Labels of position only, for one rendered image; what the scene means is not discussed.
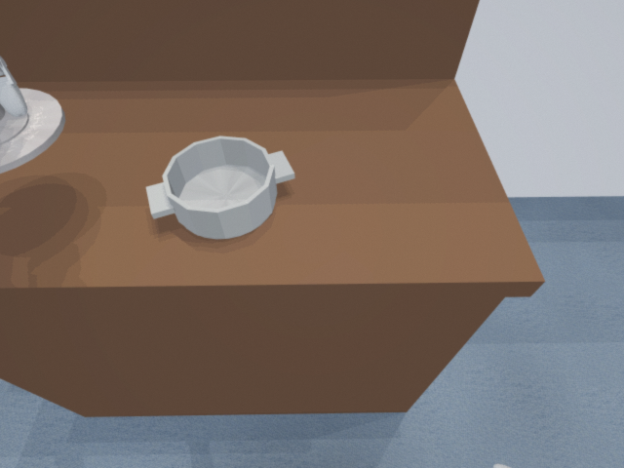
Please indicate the pot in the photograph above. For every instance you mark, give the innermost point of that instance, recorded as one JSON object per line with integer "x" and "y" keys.
{"x": 221, "y": 187}

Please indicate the table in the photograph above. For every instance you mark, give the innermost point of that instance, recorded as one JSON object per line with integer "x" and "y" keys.
{"x": 391, "y": 246}

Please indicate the lid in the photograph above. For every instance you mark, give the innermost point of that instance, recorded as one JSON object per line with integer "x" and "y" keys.
{"x": 25, "y": 137}

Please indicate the left robot hand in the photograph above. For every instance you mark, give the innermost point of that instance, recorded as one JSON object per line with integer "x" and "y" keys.
{"x": 10, "y": 96}

